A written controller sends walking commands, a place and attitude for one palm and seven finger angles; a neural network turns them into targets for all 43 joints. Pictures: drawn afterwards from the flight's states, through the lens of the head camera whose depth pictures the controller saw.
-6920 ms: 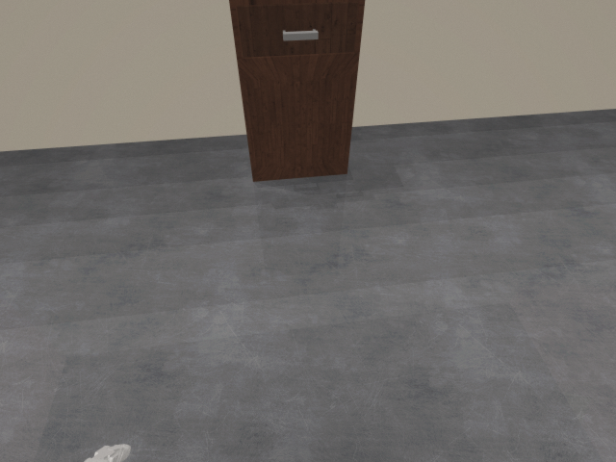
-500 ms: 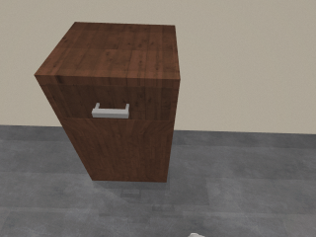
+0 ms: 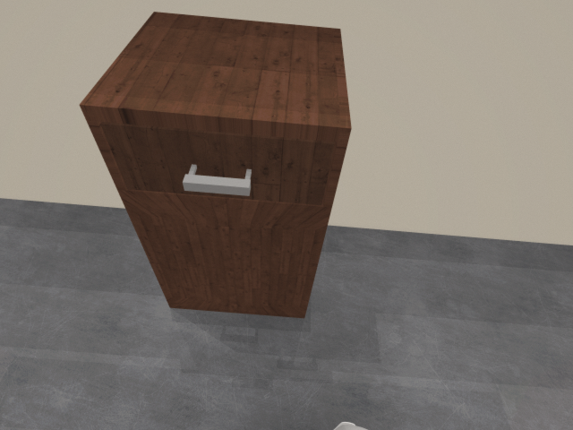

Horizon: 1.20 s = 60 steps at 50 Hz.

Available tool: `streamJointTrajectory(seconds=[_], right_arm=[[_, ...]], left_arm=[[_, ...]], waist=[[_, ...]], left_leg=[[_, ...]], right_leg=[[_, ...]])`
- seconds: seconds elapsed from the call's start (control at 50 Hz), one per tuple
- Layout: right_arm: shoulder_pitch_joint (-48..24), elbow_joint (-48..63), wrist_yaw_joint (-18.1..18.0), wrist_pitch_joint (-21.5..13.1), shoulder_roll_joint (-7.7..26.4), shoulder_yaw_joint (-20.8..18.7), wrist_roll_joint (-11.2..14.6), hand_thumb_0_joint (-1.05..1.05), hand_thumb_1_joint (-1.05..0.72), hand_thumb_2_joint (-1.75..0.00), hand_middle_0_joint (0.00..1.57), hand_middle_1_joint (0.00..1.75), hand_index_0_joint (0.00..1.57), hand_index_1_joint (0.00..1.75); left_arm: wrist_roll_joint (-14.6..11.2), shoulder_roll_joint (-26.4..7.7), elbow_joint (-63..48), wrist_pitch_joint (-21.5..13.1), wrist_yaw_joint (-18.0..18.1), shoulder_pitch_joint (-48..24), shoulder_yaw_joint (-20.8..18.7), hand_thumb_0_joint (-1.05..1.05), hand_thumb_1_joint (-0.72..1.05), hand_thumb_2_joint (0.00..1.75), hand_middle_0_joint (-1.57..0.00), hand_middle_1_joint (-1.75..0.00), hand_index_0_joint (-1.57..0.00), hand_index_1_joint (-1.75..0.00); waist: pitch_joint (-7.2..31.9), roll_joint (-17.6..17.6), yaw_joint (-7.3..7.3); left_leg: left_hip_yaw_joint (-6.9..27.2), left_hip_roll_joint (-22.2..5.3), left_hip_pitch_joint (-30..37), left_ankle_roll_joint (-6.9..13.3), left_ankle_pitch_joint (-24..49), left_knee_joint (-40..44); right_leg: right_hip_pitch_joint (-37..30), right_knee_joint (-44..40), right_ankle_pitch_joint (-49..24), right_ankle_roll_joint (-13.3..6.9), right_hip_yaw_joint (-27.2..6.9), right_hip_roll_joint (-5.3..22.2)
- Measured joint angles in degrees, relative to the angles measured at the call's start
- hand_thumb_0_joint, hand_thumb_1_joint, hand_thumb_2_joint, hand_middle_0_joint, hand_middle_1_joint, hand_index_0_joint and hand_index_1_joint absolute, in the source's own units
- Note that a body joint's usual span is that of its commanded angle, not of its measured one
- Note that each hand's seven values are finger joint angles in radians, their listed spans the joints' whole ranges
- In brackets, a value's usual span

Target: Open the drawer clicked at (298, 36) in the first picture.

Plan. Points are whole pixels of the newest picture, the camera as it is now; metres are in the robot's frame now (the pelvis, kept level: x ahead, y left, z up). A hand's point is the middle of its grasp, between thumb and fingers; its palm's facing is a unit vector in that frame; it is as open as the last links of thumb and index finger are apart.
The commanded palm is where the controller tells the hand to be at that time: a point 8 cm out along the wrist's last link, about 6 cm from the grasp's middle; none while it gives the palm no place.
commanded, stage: come to a stop and stand still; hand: left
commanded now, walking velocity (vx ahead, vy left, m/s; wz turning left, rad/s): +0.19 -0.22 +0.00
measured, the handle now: (219, 178) +0.58 +0.18 -0.04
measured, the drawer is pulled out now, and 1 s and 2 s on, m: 0.00 0.00 0.00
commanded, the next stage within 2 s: look again from close up in 1.82 s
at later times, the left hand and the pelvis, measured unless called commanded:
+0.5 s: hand out of the picture +0.02 +0.13 -0.16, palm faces +0.00 -0.97 -0.24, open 7.3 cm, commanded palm none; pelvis -0.01 -0.05 +0.01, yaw -1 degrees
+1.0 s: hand out of the picture -0.01 +0.07 -0.16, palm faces +0.08 -0.98 -0.17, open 7.3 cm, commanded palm none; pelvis +0.01 -0.08 +0.01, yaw +0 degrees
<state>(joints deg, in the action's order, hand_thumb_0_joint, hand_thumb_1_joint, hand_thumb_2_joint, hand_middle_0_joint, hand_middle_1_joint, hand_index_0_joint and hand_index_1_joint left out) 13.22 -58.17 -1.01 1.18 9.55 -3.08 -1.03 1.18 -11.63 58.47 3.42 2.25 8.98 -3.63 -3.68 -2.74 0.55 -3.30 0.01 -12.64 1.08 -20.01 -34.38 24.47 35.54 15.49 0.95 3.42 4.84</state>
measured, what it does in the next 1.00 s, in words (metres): steps on the spot: right foot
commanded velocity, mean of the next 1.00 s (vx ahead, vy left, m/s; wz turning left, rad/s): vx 0.01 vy -0.04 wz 0.00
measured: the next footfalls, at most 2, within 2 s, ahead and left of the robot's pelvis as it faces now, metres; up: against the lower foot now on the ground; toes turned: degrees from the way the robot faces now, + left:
right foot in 0.44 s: +0.02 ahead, -0.15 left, +0.00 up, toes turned -4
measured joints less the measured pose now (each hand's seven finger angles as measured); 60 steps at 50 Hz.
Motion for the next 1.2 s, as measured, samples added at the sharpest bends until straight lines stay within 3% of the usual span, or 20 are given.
streamJointTrajectory(seconds=[0.08, 0.2, 0.28, 0.36, 0.42, 0.44, 0.48, 0.54, 0.64, 0.74, 1.0, 1.2], right_arm=[[2.5, -0.9, -0.5, -0.2, -1.3, 1.4, -0.5, 0.00, -0.91, -0.90, 0.20, 0.30, 0.19, 0.30], [4.1, -2.1, -1.4, -1.2, -2.5, 1.9, -0.3, 0.01, -0.93, -0.90, 0.21, 0.30, 0.20, 0.30], [4.7, -2.6, -1.8, -1.7, -2.6, 1.8, -0.4, 0.01, -0.92, -0.90, 0.21, 0.30, 0.20, 0.30], [5.1, -4.2, -1.6, -1.3, -1.9, 1.5, -0.4, 0.00, -0.92, -0.90, 0.21, 0.30, 0.20, 0.30], [5.8, -5.8, -1.3, -0.8, -1.3, 1.2, 0.0, 0.00, -0.91, -0.90, 0.21, 0.30, 0.20, 0.30], [6.0, -6.3, -1.2, -0.7, -1.1, 1.1, 0.2, 0.00, -0.91, -0.90, 0.21, 0.30, 0.20, 0.30], [6.0, -7.4, -1.1, -0.2, -0.3, 1.1, 0.5, 0.00, -0.91, -0.90, 0.20, 0.30, 0.20, 0.30], [6.4, -8.0, -0.9, 0.4, -0.1, 1.3, 0.2, 0.00, -0.91, -0.90, 0.20, 0.30, 0.19, 0.30], [5.8, -8.5, -1.0, -0.1, -1.2, 2.1, 0.2, 0.00, -0.91, -0.90, 0.20, 0.30, 0.19, 0.30], [4.5, -8.2, -1.0, 0.0, -1.8, 2.4, 0.2, 0.00, -0.91, -0.90, 0.20, 0.30, 0.19, 0.30], [2.7, -7.5, -1.6, -0.2, -1.0, 2.3, 0.5, 0.00, -0.91, -0.90, 0.20, 0.30, 0.19, 0.30], [1.7, -7.3, -1.9, -0.6, -1.5, 2.6, 0.5, 0.01, -0.92, -0.90, 0.20, 0.30, 0.19, 0.30]], left_arm=[[0.2, -0.8, 2.2, 0.4, -1.0, 3.4, -0.2, 0.00, 0.92, 0.89, -0.20, -0.30, -0.20, -0.30], [0.4, -1.6, 4.3, -0.3, -1.7, 8.0, -0.3, 0.01, 0.92, 0.89, -0.20, -0.30, -0.20, -0.30], [0.2, -1.2, 5.4, 0.3, -1.8, 8.6, 0.0, 0.01, 0.92, 0.89, -0.20, -0.30, -0.20, -0.29], [-0.3, 0.3, 5.6, -0.1, -1.7, 6.9, 0.9, 0.01, 0.92, 0.90, -0.20, -0.30, -0.20, -0.29], [-0.5, 1.5, 5.2, -1.3, -1.6, 5.5, 1.5, 0.01, 0.91, 0.89, -0.20, -0.30, -0.20, -0.30], [-0.5, 1.9, 5.2, -1.9, -1.5, 5.1, 1.6, 0.01, 0.91, 0.89, -0.20, -0.30, -0.20, -0.30], [-0.3, 3.2, 5.9, -2.6, -0.6, 4.2, 2.1, 0.01, 0.93, 0.89, -0.20, -0.30, -0.20, -0.30], [-0.5, 3.4, 6.1, -3.4, -0.3, 4.4, 2.5, 0.02, 0.95, 0.89, -0.20, -0.30, -0.20, -0.30], [-1.0, 3.2, 6.1, -3.6, 0.2, 4.2, 2.7, 0.01, 0.96, 0.89, -0.20, -0.30, -0.20, -0.30], [-1.1, 3.4, 6.0, -3.7, 0.2, 4.9, 2.7, 0.01, 0.96, 0.89, -0.20, -0.30, -0.20, -0.30], [-1.0, 6.1, 7.5, -3.7, -0.1, 8.6, 3.2, 0.01, 0.92, 0.89, -0.20, -0.30, -0.20, -0.30], [-0.9, 5.6, 7.4, -3.9, 0.0, 8.2, 3.2, 0.00, 0.91, 0.89, -0.20, -0.30, -0.20, -0.30]], waist=[[3.5, 0.6, -0.13], [4.7, 0.0, 0.24], [3.3, 0.0, -0.73], [1.8, 1.1, -1.82], [1.5, 1.6, -1.98], [1.5, 1.8, -1.88], [1.4, 4.1, -2.26], [2.6, 5.5, -2.62], [2.7, 5.1, -2.36], [1.9, 4.9, -1.49], [1.4, 4.3, -0.09], [1.4, 3.2, 0.17]], left_leg=[[0.5, -0.1, 2.8, 0.8, 3.8, 7.4], [-0.5, 0.3, 5.1, 1.0, 8.1, 15.0], [-1.1, -0.2, 5.1, 0.5, 8.6, 15.8], [-0.9, -1.0, 4.2, -0.5, 8.1, 14.2], [-0.9, -1.2, 2.9, -1.7, 6.8, 11.2], [-1.0, -1.3, 2.3, -2.3, 6.0, 9.6], [0.1, -2.9, 2.2, -2.5, 4.6, 7.9], [1.3, -3.8, 2.4, -1.8, 4.0, 7.8], [2.4, -5.0, 3.8, -4.3, 5.7, 9.9], [2.9, -5.9, 3.9, -4.7, 6.0, 10.5], [3.0, -6.1, 5.1, -5.5, 5.4, 11.2], [1.9, -5.1, 5.9, -5.2, 4.7, 11.3]], right_leg=[[0.1, 10.4, 2.9, 0.4, -3.9, -3.1], [-1.8, 17.9, 1.4, 2.0, -4.9, -3.8], [-4.1, 14.6, 4.7, 2.3, -3.8, -3.2], [-7.7, 5.3, 7.4, 1.7, -2.6, -2.7], [-11.7, -5.2, 1.2, 1.2, -1.8, -2.4], [-12.9, -7.7, 0.0, 0.1, -1.7, -2.5], [-13.8, -7.9, 0.6, -1.9, -0.6, -4.1], [-14.8, -8.7, 1.0, -3.4, 0.5, -5.4], [-15.8, -9.5, 1.0, -4.6, 1.6, -6.6], [-16.4, -10.8, 0.5, -5.4, 2.2, -7.7], [-17.9, -12.4, 0.7, -5.2, 2.2, -7.9], [-18.4, -12.2, 1.1, -4.0, 1.2, -6.8]])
